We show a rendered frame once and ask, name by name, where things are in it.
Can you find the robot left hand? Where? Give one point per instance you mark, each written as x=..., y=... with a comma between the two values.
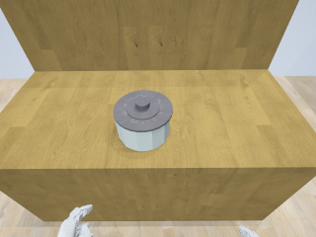
x=70, y=228

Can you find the knob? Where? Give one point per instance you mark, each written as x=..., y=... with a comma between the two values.
x=142, y=103

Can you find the robot right hand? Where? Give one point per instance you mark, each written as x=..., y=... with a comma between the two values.
x=245, y=232

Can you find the table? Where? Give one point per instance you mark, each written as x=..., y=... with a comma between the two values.
x=237, y=148

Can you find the lid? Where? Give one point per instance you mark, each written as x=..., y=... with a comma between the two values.
x=130, y=118

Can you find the pot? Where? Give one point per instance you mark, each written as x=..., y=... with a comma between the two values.
x=143, y=141

